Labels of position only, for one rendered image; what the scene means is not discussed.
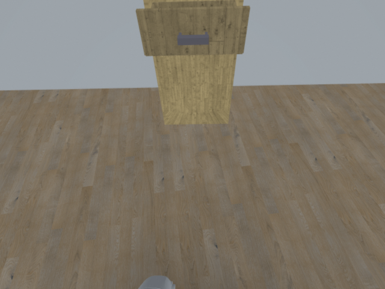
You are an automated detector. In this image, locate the drawer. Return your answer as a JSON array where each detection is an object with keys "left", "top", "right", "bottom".
[{"left": 136, "top": 0, "right": 250, "bottom": 56}]

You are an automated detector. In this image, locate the handle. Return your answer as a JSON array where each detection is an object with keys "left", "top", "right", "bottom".
[{"left": 177, "top": 32, "right": 209, "bottom": 45}]

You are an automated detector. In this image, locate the robot left thigh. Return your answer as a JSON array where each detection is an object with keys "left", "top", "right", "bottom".
[{"left": 138, "top": 276, "right": 175, "bottom": 289}]

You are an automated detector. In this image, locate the cabinet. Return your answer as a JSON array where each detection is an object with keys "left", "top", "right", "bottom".
[{"left": 143, "top": 0, "right": 244, "bottom": 125}]

